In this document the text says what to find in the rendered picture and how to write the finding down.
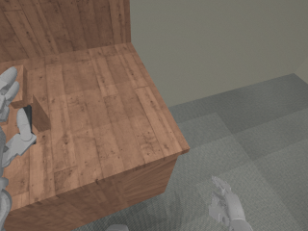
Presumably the robot right forearm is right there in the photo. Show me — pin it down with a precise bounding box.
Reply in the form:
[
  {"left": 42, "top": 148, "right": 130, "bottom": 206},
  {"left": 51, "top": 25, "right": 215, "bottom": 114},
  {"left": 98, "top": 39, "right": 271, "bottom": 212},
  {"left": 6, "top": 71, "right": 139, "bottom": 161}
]
[{"left": 228, "top": 219, "right": 253, "bottom": 231}]

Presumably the left robot hand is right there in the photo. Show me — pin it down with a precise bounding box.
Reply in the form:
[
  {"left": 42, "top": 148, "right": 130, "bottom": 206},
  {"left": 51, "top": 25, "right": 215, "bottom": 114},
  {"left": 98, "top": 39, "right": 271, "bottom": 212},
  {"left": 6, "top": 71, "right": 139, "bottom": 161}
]
[{"left": 0, "top": 66, "right": 37, "bottom": 177}]

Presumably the right robot hand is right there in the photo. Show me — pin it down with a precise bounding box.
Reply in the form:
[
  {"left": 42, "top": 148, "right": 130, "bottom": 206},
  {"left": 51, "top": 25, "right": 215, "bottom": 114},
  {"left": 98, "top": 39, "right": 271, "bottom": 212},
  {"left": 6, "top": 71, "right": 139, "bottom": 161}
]
[{"left": 208, "top": 175, "right": 246, "bottom": 228}]

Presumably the tap lever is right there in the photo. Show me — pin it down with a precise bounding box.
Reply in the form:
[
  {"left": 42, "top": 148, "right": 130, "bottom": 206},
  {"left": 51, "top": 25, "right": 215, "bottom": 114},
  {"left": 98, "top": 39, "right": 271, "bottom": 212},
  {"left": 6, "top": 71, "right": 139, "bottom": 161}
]
[{"left": 18, "top": 105, "right": 37, "bottom": 144}]

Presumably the robot left forearm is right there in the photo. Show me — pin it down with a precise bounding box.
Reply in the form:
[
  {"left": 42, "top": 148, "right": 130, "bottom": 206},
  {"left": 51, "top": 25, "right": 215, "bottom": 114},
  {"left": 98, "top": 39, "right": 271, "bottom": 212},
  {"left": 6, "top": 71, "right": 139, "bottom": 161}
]
[{"left": 0, "top": 177, "right": 13, "bottom": 231}]

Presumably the counter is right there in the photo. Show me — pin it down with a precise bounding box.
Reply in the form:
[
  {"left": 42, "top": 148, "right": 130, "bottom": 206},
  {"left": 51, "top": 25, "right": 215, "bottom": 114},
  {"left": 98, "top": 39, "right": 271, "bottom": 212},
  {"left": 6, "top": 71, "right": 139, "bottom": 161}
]
[{"left": 0, "top": 0, "right": 190, "bottom": 231}]

